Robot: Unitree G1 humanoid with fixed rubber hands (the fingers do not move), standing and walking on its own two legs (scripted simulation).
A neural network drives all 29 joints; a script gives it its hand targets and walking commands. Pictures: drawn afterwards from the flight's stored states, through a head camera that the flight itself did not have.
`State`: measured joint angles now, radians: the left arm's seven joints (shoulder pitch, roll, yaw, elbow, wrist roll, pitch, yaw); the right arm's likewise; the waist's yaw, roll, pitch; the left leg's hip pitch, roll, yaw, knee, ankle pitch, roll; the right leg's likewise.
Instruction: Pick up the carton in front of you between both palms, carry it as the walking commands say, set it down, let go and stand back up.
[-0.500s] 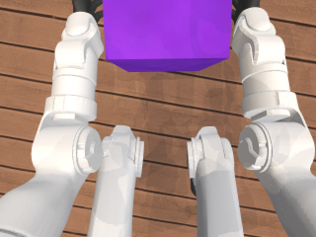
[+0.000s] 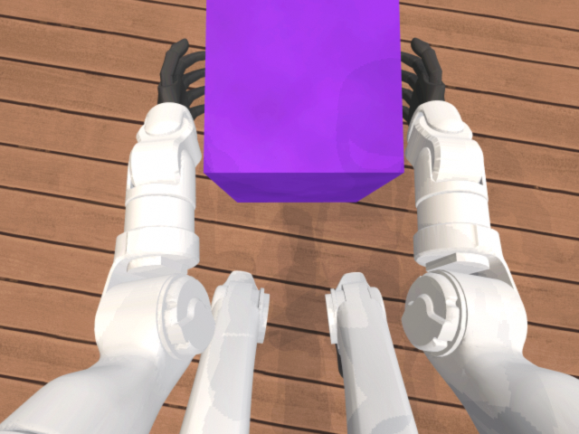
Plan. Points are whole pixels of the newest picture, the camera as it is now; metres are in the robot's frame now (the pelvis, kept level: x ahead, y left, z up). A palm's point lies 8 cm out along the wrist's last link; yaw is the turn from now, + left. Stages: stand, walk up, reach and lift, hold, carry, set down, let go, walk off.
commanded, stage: reach and lift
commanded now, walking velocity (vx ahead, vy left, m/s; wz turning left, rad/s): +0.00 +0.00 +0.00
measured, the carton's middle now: (299, 121) +0.52 +0.00 -0.13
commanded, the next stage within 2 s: none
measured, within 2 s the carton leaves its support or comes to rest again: neither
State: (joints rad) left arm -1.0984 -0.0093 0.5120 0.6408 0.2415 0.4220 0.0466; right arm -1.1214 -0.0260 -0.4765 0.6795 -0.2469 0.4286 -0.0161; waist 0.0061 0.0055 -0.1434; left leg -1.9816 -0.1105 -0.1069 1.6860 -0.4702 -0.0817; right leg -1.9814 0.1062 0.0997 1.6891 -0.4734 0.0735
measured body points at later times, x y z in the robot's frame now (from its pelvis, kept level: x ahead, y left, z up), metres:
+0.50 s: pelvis +0.05 +0.00 +0.14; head +0.20 +0.00 +0.56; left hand +0.47 +0.15 +0.10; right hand +0.47 -0.15 +0.10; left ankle +0.11 +0.14 -0.47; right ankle +0.11 -0.13 -0.47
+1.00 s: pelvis +0.10 +0.00 +0.25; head +0.11 +0.00 +0.70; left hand +0.42 +0.15 +0.25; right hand +0.42 -0.15 +0.25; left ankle +0.11 +0.14 -0.47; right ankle +0.11 -0.13 -0.47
